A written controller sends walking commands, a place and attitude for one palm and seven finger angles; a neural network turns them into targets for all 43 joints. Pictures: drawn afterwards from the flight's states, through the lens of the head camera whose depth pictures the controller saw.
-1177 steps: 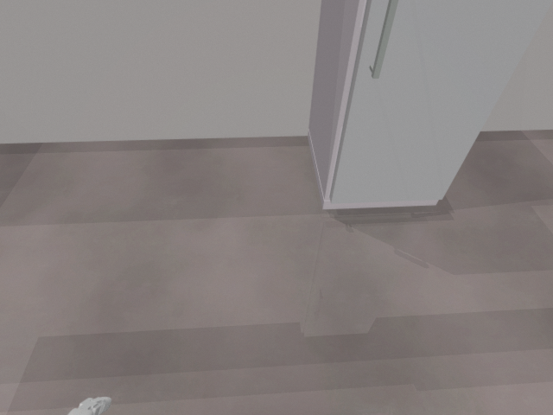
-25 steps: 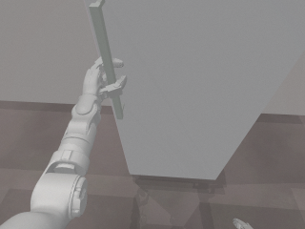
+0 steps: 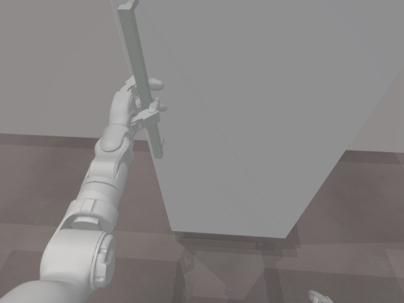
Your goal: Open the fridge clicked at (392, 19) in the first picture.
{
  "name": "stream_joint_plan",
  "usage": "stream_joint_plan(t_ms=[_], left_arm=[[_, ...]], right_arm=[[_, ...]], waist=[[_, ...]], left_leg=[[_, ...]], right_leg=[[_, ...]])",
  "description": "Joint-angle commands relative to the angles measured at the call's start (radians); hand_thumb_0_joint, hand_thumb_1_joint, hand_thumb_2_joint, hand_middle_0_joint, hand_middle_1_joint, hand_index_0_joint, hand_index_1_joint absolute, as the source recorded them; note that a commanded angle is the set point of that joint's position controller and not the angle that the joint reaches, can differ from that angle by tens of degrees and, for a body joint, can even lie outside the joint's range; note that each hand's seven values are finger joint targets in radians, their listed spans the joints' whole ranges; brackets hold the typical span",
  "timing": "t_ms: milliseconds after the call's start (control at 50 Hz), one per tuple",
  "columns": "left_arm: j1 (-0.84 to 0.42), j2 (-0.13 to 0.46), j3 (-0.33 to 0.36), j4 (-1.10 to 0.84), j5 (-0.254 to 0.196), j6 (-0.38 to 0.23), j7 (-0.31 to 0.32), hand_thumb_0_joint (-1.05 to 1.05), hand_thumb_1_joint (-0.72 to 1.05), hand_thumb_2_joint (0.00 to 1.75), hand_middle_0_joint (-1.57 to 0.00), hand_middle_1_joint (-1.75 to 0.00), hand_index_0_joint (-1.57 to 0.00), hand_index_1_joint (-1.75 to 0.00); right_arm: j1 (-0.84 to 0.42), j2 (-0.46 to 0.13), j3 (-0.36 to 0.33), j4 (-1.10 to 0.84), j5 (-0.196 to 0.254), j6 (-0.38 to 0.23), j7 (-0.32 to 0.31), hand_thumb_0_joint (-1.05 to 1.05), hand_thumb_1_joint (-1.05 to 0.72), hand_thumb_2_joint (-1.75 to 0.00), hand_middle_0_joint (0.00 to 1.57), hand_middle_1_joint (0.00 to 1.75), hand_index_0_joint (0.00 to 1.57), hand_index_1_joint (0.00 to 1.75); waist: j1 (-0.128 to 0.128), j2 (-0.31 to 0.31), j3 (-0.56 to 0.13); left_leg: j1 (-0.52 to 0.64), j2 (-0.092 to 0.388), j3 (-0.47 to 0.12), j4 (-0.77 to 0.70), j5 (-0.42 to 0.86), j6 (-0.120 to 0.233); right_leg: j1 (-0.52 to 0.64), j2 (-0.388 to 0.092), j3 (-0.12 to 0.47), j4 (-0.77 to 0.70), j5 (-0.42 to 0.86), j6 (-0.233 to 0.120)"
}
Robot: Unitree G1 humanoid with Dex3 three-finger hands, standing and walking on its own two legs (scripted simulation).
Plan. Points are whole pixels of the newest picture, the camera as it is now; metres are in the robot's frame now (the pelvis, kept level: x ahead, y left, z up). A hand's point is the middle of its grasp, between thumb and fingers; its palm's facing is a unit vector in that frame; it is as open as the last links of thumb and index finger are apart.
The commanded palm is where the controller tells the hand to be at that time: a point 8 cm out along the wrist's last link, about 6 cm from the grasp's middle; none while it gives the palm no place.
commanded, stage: grip the handle and tug to test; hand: left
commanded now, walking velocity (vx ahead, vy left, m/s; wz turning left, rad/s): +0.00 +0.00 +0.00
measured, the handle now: (148, 95) +0.50 +0.12 +0.16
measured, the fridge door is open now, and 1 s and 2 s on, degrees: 0 13 43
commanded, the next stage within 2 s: pull the door a little, standing still in 0.30 s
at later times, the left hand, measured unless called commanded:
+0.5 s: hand (154, 118) +0.42 +0.10 +0.15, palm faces -0.06 -1.00 -0.01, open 5.8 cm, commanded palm +0.39 +0.16 +0.15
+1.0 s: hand (153, 159) +0.33 +0.09 +0.15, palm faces -0.06 -0.99 -0.15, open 6.2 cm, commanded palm +0.30 +0.15 +0.15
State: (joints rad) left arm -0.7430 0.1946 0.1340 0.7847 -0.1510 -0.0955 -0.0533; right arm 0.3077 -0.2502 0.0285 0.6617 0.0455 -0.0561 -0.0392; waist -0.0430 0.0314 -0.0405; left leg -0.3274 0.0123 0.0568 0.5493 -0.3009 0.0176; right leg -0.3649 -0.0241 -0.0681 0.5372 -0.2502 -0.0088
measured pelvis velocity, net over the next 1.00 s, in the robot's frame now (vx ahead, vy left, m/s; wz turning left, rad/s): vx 0.03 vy -0.01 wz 0.00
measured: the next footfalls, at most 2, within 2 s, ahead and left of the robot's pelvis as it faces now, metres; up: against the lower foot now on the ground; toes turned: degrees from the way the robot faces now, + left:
left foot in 1.64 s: -0.06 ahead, +0.03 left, +0.00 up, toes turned +16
right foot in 1.90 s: -0.01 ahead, -0.34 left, +0.00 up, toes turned +26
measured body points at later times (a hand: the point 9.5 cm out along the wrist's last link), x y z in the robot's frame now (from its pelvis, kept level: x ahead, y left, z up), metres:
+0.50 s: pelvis +0.04 +0.00 +0.01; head +0.04 -0.02 +0.46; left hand +0.42 +0.16 +0.16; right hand +0.18 -0.24 -0.10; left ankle -0.01 +0.11 -0.73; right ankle +0.01 -0.12 -0.73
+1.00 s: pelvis +0.03 -0.01 +0.01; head +0.03 -0.03 +0.46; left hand +0.32 +0.14 +0.16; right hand +0.21 -0.24 -0.09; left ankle -0.01 +0.11 -0.73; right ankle +0.01 -0.12 -0.73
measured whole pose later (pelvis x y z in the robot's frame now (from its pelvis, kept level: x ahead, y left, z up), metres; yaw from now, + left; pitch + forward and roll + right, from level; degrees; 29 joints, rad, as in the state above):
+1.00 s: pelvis +0.03 -0.01 +0.01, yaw +0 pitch +1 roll -1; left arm 0.00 0.17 -0.05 -0.17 -0.08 0.02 0.02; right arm 0.17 -0.24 0.03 0.54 0.00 0.08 -0.07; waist -0.01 0.08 -0.03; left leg -0.18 0.02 0.03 0.48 -0.31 0.00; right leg -0.21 0.00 -0.08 0.45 -0.26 -0.01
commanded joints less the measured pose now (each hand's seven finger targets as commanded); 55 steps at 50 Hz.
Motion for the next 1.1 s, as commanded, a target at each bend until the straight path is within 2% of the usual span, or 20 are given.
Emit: stream_joint_plan(t_ms=[0,100,160,180,260,320,380,400,440,480,620,740,800,820,840,860,880,900,1000,1080], left_arm=[[-0.388,0.078,-0.011,-0.293,-0.006,-0.07,-0.033,0.0,0.9,0.9,-0.45,-1.4,-0.45,-1.4],[-0.287,0.081,-0.002,-0.418,-0.011,-0.051,-0.036,0.0,0.9,0.9,-0.45,-1.4,-0.45,-1.4],[-0.188,0.04,-0.026,-0.499,-0.017,-0.029,-0.039,0.0,0.9,0.9,-0.45,-1.4,-0.45,-1.4],[-0.173,0.071,-0.001,-0.527,-0.014,-0.021,-0.035,0.0,0.9,0.9,-0.45,-1.4,-0.45,-1.4],[-0.023,0.058,-0.01,-0.666,-0.013,0.022,-0.036,0.0,0.9,0.9,-0.45,-1.4,-0.45,-1.4],[-0.027,0.036,-0.039,-0.743,-0.007,0.068,-0.034,0.0,0.9,0.9,-0.45,-1.4,-0.45,-1.4],[0.028,0.063,-0.01,-0.776,-0.01,0.109,-0.026,0.0,0.9,0.9,-0.45,-1.4,-0.45,-1.4],[-0.037,0.112,0.026,-0.763,-0.006,0.121,-0.021,0.0,0.9,0.9,-0.45,-1.4,-0.45,-1.4],[-0.124,0.123,0.021,-0.718,0.005,0.142,-0.012,0.0,0.9,0.9,-0.45,-1.4,-0.45,-1.4],[-0.054,0.084,0.015,-0.709,-0.005,0.157,-0.013,0.0,0.9,0.9,-0.45,-1.4,-0.45,-1.4],[0.117,0.08,0.012,-0.83,-0.013,0.148,-0.034,0.0,0.9,0.9,-0.45,-1.4,-0.45,-1.4],[0.419,0.089,0.017,-1.038,-0.025,0.165,-0.05,0.0,0.9,0.9,-0.45,-1.4,-0.45,-1.4],[0.518,0.052,-0.021,-1.159,-0.033,0.204,-0.051,0.0,0.9,0.9,-0.45,-1.4,-0.45,-1.4],[0.492,0.076,-0.005,-1.171,-0.031,0.218,-0.044,0.0,0.9,0.9,-0.45,-1.4,-0.45,-1.4],[0.153,0.304,0.05,-1.304,0.07,0.095,0.049,0.0,0.9,0.9,-0.45,-1.4,-0.45,-1.4],[0.357,0.164,-0.006,-1.152,0.067,0.067,0.075,0.0,0.9,0.9,-0.45,-1.4,-0.45,-1.4],[0.508,0.091,-0.078,-1.11,0.081,0.058,0.082,0.0,0.9,0.9,-0.45,-1.4,-0.45,-1.4],[0.539,0.065,-0.119,-1.138,0.089,0.044,0.084,0.0,0.9,0.9,-0.45,-1.4,-0.45,-1.4],[0.584,0.062,-0.155,-1.234,0.11,-0.004,0.108,0.0,0.9,0.9,-0.45,-1.4,-0.45,-1.4],[0.629,0.026,-0.203,-1.279,0.12,-0.024,0.116,0.0,0.9,0.9,-0.45,-1.4,-0.45,-1.4]], right_arm=[[-0.027,-0.12,-0.049,-0.127,-0.001,-0.045,0.001,0.0,-0.9,-0.9,0.2,0.3,0.2,0.3],[-0.043,-0.119,-0.055,-0.148,-0.001,-0.046,0.008,0.0,-0.9,-0.9,0.2,0.3,0.2,0.3],[-0.063,-0.113,-0.057,-0.167,0.002,-0.046,0.013,0.0,-0.9,-0.9,0.2,0.3,0.2,0.3],[-0.058,-0.114,-0.059,-0.165,-0.001,-0.044,0.014,0.0,-0.9,-0.9,0.2,0.3,0.2,0.3],[-0.083,-0.105,-0.059,-0.192,-0.001,-0.037,0.021,0.0,-0.9,-0.9,0.2,0.3,0.2,0.3],[-0.091,-0.101,-0.059,-0.194,-0.003,-0.028,0.02,0.0,-0.9,-0.9,0.2,0.3,0.2,0.3],[-0.107,-0.1,-0.056,-0.201,-0.005,-0.017,0.014,0.0,-0.9,-0.9,0.2,0.3,0.2,0.3],[-0.101,-0.107,-0.055,-0.19,-0.007,-0.01,0.007,0.0,-0.9,-0.9,0.2,0.3,0.2,0.3],[-0.105,-0.109,-0.052,-0.179,-0.008,0.008,-0.008,0.0,-0.9,-0.9,0.2,0.3,0.2,0.3],[-0.112,-0.099,-0.048,-0.187,-0.008,0.011,-0.008,0.0,-0.9,-0.9,0.2,0.3,0.2,0.3],[-0.152,-0.09,-0.042,-0.232,-0.011,0.027,0.003,0.0,-0.9,-0.9,0.2,0.3,0.2,0.3],[-0.202,-0.082,-0.037,-0.29,-0.009,0.044,0.013,0.0,-0.9,-0.9,0.2,0.3,0.2,0.3],[-0.226,-0.071,-0.029,-0.302,-0.009,0.048,0.016,0.0,-0.9,-0.9,0.2,0.3,0.2,0.3],[-0.229,-0.075,-0.029,-0.293,-0.009,0.052,0.012,0.0,-0.9,-0.9,0.2,0.3,0.2,0.3],[-0.215,-0.074,-0.01,-0.32,-0.017,0.052,-0.026,0.0,-0.9,-0.9,0.2,0.3,0.2,0.3],[-0.231,-0.069,-0.022,-0.261,-0.035,0.062,-0.035,0.0,-0.9,-0.9,0.2,0.3,0.2,0.3],[-0.224,-0.069,-0.025,-0.262,-0.044,0.076,-0.038,0.0,-0.9,-0.9,0.2,0.3,0.2,0.3],[-0.224,-0.068,-0.026,-0.267,-0.048,0.088,-0.038,0.0,-0.9,-0.9,0.2,0.3,0.2,0.3],[-0.24,-0.058,-0.031,-0.29,-0.053,0.138,-0.043,0.0,-0.9,-0.9,0.2,0.3,0.2,0.3],[-0.254,-0.044,-0.023,-0.312,-0.059,0.152,-0.041,0.0,-0.9,-0.9,0.2,0.3,0.2,0.3]], waist=[[0.01,-0.048,-0.36],[0.033,-0.049,-0.389],[0.046,-0.038,-0.384],[0.049,-0.05,-0.389],[0.068,-0.038,-0.391],[0.053,-0.038,-0.379],[0.062,-0.048,-0.372],[0.051,-0.062,-0.365],[0.028,-0.049,-0.318],[0.046,-0.04,-0.339],[0.08,-0.05,-0.377],[0.108,-0.063,-0.336],[0.097,-0.069,-0.289],[0.088,-0.069,-0.271],[0.024,0.0,-0.128],[0.03,-0.063,-0.152],[0.037,-0.079,-0.167],[0.032,-0.069,-0.192],[0.014,-0.043,-0.27],[0.011,-0.03,-0.256]], left_leg=[[0.15,-0.011,-0.047,-0.046,0.333,0.009],[0.175,-0.004,-0.04,-0.048,0.414,0.007],[0.193,0.001,-0.031,-0.044,0.493,0.007],[0.199,0.001,-0.031,-0.045,0.513,0.006],[0.219,0.008,-0.023,-0.05,0.616,0.004],[0.247,0.009,-0.02,-0.048,0.652,0.004],[0.251,0.007,-0.016,-0.051,0.664,0.004],[0.243,0.003,-0.016,-0.055,0.64,0.005],[0.237,-0.002,-0.018,-0.054,0.605,0.008],[0.244,-0.002,-0.022,-0.056,0.628,0.005],[0.26,-0.001,-0.022,-0.061,0.695,0.002],[0.237,0.002,-0.017,-0.078,0.657,0.006],[0.227,0.0,-0.014,-0.084,0.595,0.008],[0.221,-0.002,-0.012,-0.086,0.562,0.007],[0.181,0.014,-0.039,-0.061,0.463,0.02],[0.197,0.025,-0.058,-0.033,0.431,0.023],[0.216,0.03,-0.059,-0.028,0.448,0.021],[0.233,0.034,-0.059,-0.032,0.482,0.019],[0.306,0.057,-0.076,-0.067,0.663,0.014],[0.31,0.073,-0.115,-0.127,0.705,0.012]], right_leg=[[0.167,0.04,0.017,-0.022,0.348,-0.024],[0.212,0.039,0.017,-0.018,0.411,-0.025],[0.232,0.038,0.014,-0.017,0.463,-0.022],[0.244,0.039,0.016,-0.018,0.484,-0.021],[0.291,0.034,0.012,-0.016,0.564,-0.019],[0.283,0.034,0.013,-0.025,0.595,-0.015],[0.307,0.032,0.012,-0.029,0.624,-0.015],[0.308,0.032,0.014,-0.035,0.63,-0.015],[0.282,0.032,0.014,-0.044,0.602,-0.014],[0.29,0.031,0.009,-0.041,0.601,-0.017],[0.353,0.022,0.012,-0.029,0.668,-0.02],[0.389,0.015,0.014,-0.037,0.669,-0.019],[0.37,0.017,0.012,-0.045,0.653,-0.013],[0.359,0.018,0.013,-0.051,0.641,-0.011],[0.251,-0.046,0.091,-0.131,0.572,0.005],[0.225,-0.066,0.084,-0.143,0.517,-0.007],[0.22,-0.071,0.079,-0.136,0.533,-0.009],[0.223,-0.073,0.071,-0.127,0.555,-0.006],[0.235,-0.05,0.037,-0.098,0.585,0.015],[0.219,-0.012,0.009,-0.082,0.454,0.031]])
